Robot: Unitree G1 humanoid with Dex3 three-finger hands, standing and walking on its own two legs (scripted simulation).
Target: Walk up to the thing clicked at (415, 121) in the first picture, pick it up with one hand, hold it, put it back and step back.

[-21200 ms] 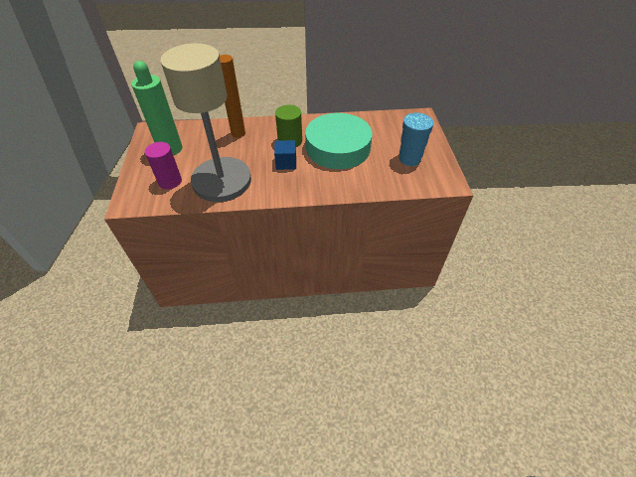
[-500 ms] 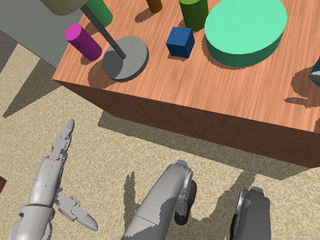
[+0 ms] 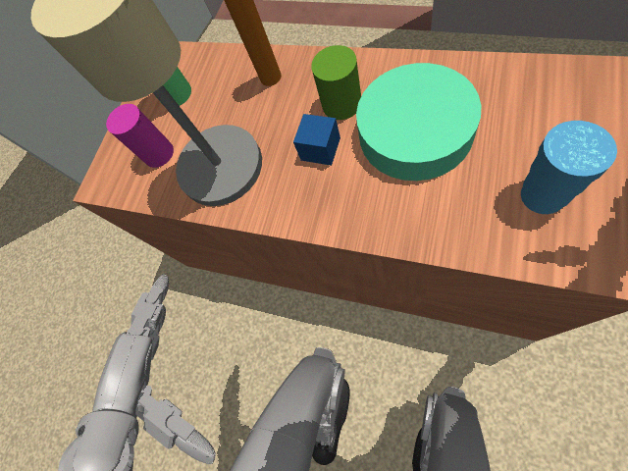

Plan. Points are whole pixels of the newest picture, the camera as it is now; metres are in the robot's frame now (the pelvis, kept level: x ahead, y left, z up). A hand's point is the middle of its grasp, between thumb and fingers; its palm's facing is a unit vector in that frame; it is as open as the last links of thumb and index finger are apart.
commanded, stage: home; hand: right
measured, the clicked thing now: (559, 174) +0.54 -0.20 -0.11
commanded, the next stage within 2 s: none
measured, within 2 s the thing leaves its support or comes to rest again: neither
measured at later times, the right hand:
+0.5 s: hand out of the picture +0.40 -0.31 +0.02, palm faces +0.24 +0.90 -0.36, open 17.3 cm
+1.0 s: hand (573, 467) +0.18 -0.18 +0.01, palm faces +0.16 +0.96 -0.24, open 17.6 cm
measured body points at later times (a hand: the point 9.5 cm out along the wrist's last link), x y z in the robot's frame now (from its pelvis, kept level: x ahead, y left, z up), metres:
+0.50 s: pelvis +0.04 -0.01 +0.06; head +0.11 -0.04 +0.50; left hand +0.20 +0.19 +0.03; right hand +0.38 -0.36 +0.05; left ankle +0.06 +0.13 -0.62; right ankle +0.01 -0.11 -0.62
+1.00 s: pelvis +0.03 +0.01 +0.08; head +0.05 +0.01 +0.53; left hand +0.18 +0.24 -0.01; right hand +0.17 -0.23 +0.03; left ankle +0.06 +0.13 -0.62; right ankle +0.01 -0.11 -0.62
